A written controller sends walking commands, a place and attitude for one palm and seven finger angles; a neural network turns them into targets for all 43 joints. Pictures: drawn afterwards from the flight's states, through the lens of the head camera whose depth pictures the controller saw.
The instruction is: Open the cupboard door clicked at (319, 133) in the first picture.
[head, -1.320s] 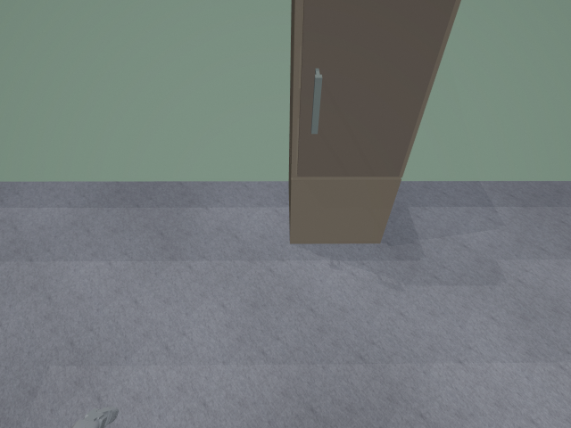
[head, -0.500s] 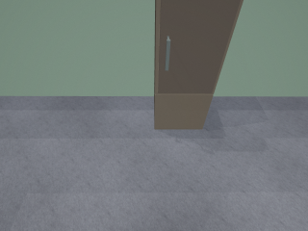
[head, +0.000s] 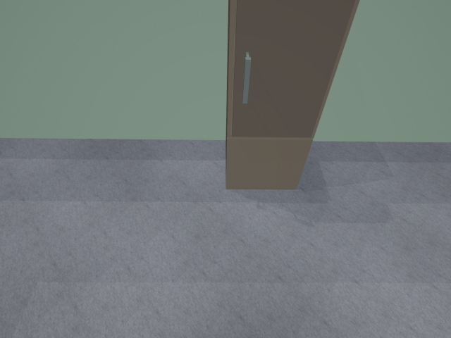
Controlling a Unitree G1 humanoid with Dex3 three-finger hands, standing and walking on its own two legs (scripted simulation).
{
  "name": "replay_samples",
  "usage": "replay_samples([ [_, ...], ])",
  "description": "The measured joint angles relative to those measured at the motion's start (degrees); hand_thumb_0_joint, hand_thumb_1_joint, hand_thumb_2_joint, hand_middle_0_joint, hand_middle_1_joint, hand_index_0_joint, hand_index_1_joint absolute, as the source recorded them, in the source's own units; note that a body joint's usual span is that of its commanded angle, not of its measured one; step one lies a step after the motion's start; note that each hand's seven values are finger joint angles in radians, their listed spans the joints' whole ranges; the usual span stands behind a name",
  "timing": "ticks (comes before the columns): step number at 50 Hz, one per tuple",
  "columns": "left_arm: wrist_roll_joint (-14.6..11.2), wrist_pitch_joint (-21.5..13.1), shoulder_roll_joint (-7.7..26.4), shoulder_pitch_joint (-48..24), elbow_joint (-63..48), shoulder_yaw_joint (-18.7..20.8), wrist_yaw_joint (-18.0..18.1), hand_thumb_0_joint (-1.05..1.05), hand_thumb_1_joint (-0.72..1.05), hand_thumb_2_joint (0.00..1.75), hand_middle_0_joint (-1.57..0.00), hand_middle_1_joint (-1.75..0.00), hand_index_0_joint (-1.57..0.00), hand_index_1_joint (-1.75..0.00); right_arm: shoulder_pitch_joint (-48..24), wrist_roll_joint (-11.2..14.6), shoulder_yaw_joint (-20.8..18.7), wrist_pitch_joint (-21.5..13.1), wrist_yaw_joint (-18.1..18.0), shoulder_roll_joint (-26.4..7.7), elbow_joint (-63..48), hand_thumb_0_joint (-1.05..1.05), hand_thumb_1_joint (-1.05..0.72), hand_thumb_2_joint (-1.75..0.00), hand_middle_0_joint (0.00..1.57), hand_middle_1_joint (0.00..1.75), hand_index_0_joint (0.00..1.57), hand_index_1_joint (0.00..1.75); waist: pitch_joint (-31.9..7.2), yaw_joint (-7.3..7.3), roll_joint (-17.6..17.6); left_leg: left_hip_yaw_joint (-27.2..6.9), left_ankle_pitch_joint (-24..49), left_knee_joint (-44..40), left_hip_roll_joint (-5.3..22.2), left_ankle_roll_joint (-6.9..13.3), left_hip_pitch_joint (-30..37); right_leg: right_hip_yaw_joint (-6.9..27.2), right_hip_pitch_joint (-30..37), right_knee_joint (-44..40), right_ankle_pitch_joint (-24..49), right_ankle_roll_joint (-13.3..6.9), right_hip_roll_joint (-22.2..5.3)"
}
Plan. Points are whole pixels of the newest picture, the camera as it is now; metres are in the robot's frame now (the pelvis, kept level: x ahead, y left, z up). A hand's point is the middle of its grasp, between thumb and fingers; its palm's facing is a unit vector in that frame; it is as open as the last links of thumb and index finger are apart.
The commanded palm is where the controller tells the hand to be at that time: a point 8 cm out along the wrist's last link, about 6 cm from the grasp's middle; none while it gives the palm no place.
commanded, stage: look at it before walking up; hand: left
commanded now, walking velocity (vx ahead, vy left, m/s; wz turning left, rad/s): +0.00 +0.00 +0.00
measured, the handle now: (246, 78) +0.98 -0.02 -0.04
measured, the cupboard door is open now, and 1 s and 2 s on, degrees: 0 0 0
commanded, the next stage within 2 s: walk to a spot facing it in 1.32 s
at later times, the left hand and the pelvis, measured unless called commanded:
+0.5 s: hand out of the picture +0.08 +0.25 -0.15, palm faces -0.03 -0.94 -0.34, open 7.4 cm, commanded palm none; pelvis +0.01 +0.00 +0.00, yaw +0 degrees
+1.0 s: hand out of the picture +0.08 +0.25 -0.15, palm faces -0.03 -0.94 -0.34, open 7.4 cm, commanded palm none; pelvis +0.00 +0.00 +0.00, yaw +0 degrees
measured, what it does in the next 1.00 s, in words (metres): stands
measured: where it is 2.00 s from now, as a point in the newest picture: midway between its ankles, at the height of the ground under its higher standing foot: outside the picture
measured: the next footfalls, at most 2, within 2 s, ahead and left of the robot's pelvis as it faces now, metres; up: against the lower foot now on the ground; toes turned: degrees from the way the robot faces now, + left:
none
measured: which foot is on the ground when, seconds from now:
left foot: down 0.00-1.00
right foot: down 0.00-1.00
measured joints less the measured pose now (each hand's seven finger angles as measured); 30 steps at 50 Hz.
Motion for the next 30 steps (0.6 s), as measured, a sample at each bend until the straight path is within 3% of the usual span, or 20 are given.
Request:
replay_samples([
  [30,0.0,-0.1,0.3,-0.3,0.2,0.1,0.0,0.01,0.91,0.89,-0.21,-0.30,-0.20,-0.30,-0.3,0.1,0.2,0.0,-0.1,-0.1,0.3,0.01,-0.90,-0.90,0.20,0.30,0.20,0.30,0.1,0.04,0.0,0.0,0.2,-1.5,0.2,-0.1,1.5,0.0,1.4,-1.5,0.2,-0.1,0.2],
])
